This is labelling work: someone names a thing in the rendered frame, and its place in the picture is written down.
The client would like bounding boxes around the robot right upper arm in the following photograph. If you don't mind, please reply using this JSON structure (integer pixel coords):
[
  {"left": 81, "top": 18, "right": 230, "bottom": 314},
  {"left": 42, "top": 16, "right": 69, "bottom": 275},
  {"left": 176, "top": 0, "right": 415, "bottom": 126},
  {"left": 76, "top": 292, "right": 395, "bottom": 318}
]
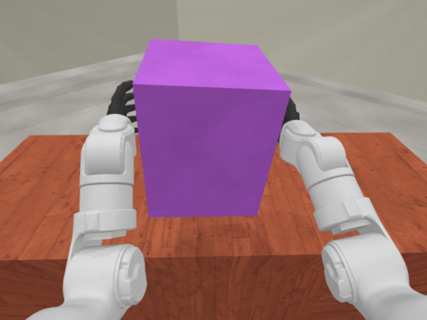
[{"left": 322, "top": 231, "right": 427, "bottom": 320}]

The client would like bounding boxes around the robot left upper arm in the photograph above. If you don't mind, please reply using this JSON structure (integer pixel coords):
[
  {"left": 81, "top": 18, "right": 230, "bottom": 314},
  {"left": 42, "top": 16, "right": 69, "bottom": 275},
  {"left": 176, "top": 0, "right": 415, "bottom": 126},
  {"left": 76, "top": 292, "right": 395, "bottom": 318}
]
[{"left": 26, "top": 244, "right": 147, "bottom": 320}]

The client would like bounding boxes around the left robot forearm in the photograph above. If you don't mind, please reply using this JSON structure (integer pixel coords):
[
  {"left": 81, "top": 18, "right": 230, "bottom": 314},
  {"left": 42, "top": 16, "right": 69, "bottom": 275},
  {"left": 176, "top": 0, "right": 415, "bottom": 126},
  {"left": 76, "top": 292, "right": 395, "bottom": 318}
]
[{"left": 63, "top": 114, "right": 137, "bottom": 299}]

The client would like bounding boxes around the robot left hand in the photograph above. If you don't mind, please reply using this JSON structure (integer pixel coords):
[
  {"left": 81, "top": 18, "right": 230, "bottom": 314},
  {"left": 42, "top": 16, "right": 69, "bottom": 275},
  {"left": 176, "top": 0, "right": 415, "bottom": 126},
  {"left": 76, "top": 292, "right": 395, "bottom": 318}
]
[{"left": 107, "top": 80, "right": 138, "bottom": 133}]

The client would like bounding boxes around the robot right hand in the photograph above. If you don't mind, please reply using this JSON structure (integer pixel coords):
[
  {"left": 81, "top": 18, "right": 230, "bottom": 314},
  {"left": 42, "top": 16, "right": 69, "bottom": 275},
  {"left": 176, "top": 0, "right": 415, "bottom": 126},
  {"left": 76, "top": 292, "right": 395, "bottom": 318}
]
[{"left": 278, "top": 97, "right": 300, "bottom": 142}]

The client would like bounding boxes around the carton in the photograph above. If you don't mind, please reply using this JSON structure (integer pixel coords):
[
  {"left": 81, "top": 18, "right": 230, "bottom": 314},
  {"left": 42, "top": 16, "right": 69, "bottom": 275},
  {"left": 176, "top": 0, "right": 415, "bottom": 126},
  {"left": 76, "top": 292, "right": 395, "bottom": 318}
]
[{"left": 132, "top": 39, "right": 292, "bottom": 217}]

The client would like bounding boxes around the pedestal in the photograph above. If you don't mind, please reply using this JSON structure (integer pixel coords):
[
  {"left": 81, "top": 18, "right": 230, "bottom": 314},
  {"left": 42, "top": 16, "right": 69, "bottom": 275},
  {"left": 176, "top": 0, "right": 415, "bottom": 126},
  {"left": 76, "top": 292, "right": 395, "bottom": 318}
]
[{"left": 0, "top": 133, "right": 427, "bottom": 320}]

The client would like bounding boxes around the right robot forearm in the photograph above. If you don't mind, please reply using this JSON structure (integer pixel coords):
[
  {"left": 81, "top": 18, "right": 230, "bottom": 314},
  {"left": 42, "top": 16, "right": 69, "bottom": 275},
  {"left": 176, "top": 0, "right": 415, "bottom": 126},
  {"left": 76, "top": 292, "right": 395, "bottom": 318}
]
[{"left": 279, "top": 120, "right": 409, "bottom": 283}]

